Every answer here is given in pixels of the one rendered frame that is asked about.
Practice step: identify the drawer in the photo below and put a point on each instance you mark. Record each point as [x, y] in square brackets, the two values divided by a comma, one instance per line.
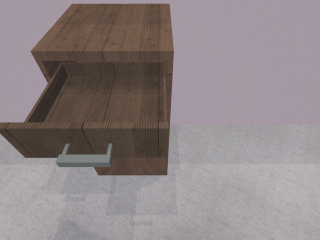
[90, 105]

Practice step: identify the cabinet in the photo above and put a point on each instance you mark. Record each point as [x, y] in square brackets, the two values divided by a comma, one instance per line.
[113, 32]

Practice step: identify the handle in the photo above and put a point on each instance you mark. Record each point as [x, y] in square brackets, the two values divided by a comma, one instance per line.
[84, 160]

